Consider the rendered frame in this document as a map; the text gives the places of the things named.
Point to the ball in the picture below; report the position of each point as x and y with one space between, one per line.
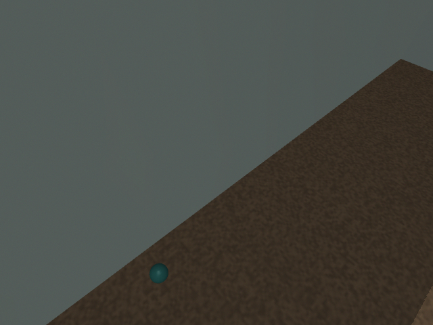
158 273

